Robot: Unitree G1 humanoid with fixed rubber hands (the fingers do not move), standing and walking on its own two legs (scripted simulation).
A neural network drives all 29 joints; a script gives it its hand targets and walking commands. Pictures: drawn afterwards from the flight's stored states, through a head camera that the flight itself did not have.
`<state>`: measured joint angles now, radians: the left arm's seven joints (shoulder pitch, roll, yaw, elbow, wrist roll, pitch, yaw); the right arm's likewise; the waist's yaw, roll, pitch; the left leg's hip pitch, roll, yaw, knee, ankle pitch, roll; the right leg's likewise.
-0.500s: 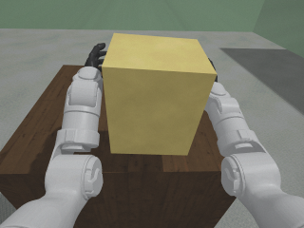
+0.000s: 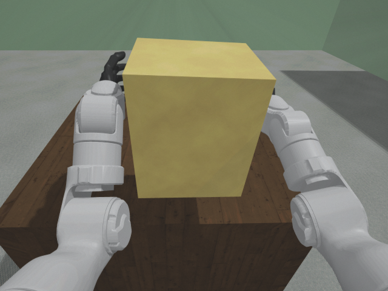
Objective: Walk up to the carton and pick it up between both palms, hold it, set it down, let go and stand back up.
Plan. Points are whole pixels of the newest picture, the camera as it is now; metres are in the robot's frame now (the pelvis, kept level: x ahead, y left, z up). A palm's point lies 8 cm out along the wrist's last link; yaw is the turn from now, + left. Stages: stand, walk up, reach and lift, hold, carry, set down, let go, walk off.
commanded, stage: reach and lift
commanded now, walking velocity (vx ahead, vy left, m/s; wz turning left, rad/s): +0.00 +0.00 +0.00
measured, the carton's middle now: (191, 121) +0.35 -0.01 +0.24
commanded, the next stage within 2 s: hold in 0.54 s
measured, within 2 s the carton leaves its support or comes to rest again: neither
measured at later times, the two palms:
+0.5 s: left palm (117, 80) +0.38 +0.12 +0.31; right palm (271, 88) +0.38 -0.17 +0.29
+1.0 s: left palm (112, 75) +0.36 +0.13 +0.32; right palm (278, 79) +0.36 -0.17 +0.32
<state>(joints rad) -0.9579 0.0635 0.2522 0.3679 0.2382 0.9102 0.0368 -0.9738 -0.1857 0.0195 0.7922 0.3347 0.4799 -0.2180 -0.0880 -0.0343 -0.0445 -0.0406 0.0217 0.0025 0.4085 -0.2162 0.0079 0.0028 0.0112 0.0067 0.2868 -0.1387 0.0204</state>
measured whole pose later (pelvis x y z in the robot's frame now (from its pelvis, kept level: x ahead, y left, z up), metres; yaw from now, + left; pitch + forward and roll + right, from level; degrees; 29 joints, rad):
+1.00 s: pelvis +0.00 +0.00 +0.00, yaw +0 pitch -6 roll -1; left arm -1.06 0.07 0.31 0.49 0.22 0.93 0.06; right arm -1.17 -0.25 0.07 0.96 0.40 0.59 -0.21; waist -0.09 -0.01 -0.14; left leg -0.10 0.02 0.00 0.41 -0.20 0.00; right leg -0.06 0.01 0.01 0.32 -0.14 0.01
